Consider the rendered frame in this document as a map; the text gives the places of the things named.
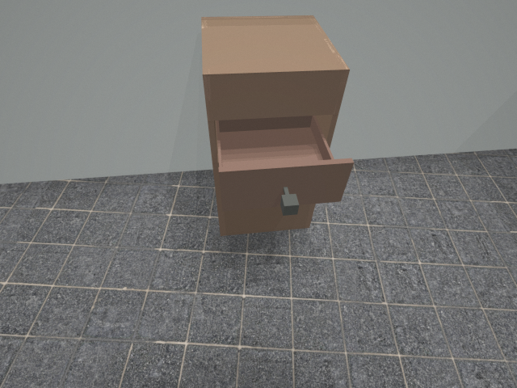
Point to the handle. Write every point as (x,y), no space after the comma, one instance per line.
(289,203)

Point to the cabinet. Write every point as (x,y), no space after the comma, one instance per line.
(265,67)

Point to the drawer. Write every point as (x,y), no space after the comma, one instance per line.
(259,157)

